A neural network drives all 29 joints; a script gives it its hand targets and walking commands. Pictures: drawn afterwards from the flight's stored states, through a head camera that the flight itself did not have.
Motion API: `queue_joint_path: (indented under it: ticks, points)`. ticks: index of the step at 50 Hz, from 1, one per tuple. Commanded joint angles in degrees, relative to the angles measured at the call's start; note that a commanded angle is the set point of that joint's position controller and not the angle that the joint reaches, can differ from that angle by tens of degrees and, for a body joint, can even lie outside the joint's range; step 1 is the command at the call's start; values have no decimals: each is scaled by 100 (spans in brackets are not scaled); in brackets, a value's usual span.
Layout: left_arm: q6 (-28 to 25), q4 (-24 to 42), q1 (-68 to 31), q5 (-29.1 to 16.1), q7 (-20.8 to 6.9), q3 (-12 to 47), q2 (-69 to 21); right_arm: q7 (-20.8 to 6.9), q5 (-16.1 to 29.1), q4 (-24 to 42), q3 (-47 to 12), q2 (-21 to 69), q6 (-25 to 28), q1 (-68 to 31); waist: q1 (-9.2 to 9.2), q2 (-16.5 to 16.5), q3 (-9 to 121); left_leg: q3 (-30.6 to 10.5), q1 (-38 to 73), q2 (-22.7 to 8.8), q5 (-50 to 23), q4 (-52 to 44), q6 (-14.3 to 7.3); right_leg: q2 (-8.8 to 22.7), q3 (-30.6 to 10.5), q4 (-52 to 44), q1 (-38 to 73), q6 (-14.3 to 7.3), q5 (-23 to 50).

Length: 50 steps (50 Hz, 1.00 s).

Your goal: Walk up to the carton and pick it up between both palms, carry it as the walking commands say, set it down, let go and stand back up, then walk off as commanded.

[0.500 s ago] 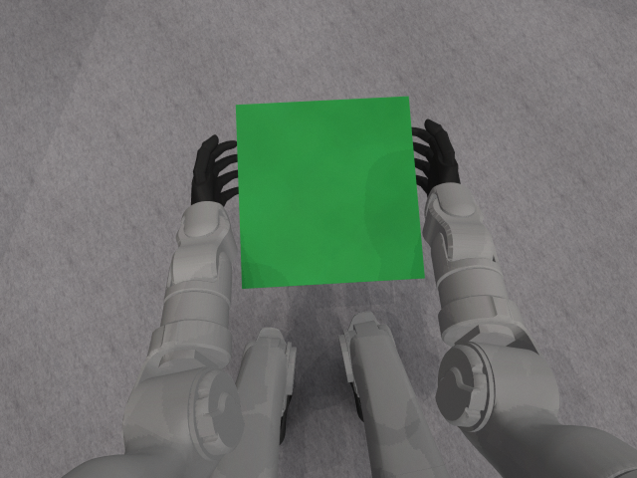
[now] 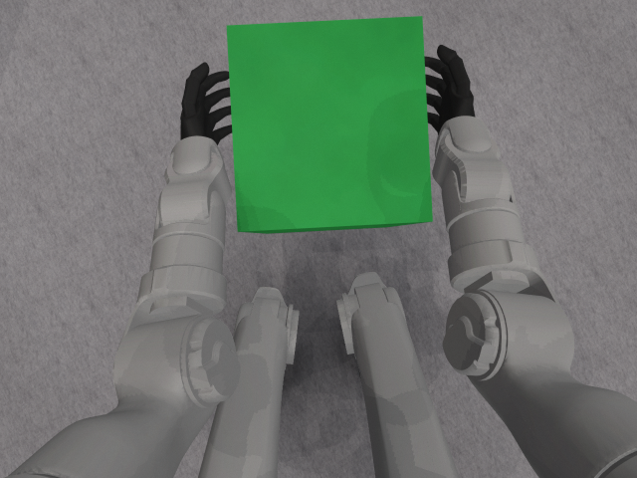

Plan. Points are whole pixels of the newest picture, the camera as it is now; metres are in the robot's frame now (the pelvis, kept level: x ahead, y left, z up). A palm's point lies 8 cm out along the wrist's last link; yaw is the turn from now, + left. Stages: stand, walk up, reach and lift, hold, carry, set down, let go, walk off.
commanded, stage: set down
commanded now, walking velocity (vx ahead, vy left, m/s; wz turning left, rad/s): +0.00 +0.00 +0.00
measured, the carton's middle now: (325, 151) +0.48 -0.04 -0.17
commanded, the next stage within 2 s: none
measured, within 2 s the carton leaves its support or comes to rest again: neither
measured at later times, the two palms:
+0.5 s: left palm (220, 141) +0.51 +0.10 -0.18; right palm (429, 125) +0.50 -0.19 -0.18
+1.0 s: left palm (229, 148) +0.52 +0.10 -0.25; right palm (414, 128) +0.52 -0.19 -0.25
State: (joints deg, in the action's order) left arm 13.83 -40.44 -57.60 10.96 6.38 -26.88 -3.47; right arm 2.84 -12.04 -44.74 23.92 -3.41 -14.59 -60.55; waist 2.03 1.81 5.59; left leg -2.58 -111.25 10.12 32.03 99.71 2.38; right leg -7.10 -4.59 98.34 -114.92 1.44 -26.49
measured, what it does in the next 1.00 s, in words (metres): lowers itself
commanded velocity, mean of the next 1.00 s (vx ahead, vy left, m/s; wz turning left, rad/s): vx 0.00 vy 0.00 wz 0.00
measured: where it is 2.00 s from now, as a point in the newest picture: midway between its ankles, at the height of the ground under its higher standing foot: (319, 367)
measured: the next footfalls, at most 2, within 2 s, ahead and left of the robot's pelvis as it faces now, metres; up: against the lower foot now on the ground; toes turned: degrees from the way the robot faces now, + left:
none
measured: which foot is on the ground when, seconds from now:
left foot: down 0.00-1.00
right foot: down 0.00-1.00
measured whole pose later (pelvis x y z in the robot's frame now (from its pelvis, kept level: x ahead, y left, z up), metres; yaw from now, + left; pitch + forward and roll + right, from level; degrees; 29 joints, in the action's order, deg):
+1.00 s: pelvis -0.01 +0.00 -0.11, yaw +2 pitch +41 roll +3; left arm 12.3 -47.1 -72.5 4.2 9.8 -22.3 3.5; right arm 4.8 -4.9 -53.2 18.8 -11.6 -12.3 -75.9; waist 2.8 1.4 -10.1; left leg -1.3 -126.2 12.3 36.5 121.3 4.3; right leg -6.5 -2.2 119.9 -130.2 1.0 -30.3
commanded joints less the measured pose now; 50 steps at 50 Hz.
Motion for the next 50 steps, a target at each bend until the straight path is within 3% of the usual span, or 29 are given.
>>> queue_joint_path:
  ticks: [1,23,38,39,50]
  points:
    - [-102,-109,-3677,-470,-1026,2598,-4741,-1168,540,-248,-2463,5234,0,-2953,107,-294,5530,437,2015,228,-1017,-736,-28,-131,385,-769,3810,-2,1322]
    - [-85,-222,-4603,-817,-1052,2697,-4519,-1237,827,-423,-2565,4858,39,-3882,118,-292,5505,550,1347,193,-1093,266,-37,-96,502,279,3121,-23,1488]
    - [-224,-156,-5149,-1238,-1060,3065,-4405,-1237,1260,-476,-2903,4707,188,-4407,120,-330,5504,597,1020,156,-1265,978,-61,-42,515,1069,3010,-15,1789]
    - [-231,-23,-5253,-1281,-1059,3132,-4505,-1237,1299,-302,-2940,4771,206,-4550,195,-286,5654,588,1148,148,-1287,988,-61,-39,540,1065,2973,-10,1786]
    - [-304,-377,-5257,-1193,-1075,3031,-4435,-1311,1197,-731,-2619,4596,278,-4441,266,86,4750,589,735,124,-1244,1274,-73,-5,492,1359,2393,-108,1742]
